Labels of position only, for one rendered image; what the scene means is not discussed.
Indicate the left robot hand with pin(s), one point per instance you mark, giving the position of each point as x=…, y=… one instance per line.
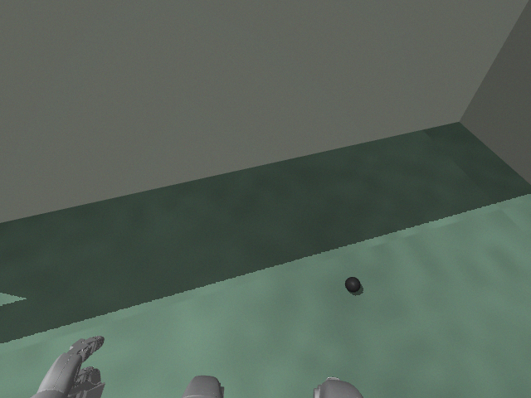
x=66, y=376

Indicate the ball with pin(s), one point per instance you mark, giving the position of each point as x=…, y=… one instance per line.
x=352, y=284

